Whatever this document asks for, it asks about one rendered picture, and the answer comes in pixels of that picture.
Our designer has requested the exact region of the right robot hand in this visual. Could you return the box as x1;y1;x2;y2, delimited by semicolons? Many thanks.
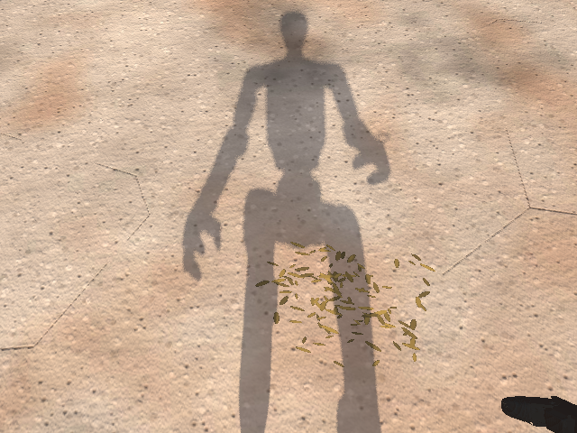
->
501;396;577;433

